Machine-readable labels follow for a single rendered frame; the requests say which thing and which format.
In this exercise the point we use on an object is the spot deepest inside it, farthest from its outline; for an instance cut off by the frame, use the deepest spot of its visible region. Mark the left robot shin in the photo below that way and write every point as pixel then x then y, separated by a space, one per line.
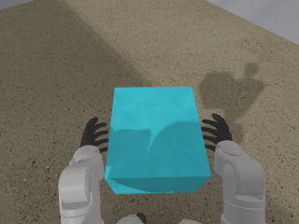
pixel 132 215

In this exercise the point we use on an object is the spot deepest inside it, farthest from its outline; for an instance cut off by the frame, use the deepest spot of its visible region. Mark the left robot forearm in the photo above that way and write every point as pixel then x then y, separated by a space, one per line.
pixel 79 189

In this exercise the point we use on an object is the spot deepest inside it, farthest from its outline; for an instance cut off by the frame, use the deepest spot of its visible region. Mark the robot left hand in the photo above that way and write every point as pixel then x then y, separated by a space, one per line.
pixel 88 138

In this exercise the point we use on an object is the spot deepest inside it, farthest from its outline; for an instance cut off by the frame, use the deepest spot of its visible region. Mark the carton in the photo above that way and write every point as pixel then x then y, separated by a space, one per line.
pixel 155 142

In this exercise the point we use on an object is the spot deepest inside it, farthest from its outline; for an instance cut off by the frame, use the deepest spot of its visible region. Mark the right robot forearm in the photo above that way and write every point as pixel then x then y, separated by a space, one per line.
pixel 243 185

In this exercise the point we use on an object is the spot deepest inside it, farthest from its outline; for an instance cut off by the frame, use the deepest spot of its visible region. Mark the robot right hand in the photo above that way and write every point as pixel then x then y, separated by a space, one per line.
pixel 222 133

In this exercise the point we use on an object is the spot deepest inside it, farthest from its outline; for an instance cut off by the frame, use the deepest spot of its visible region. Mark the robot left foot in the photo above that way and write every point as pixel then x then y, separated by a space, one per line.
pixel 142 217

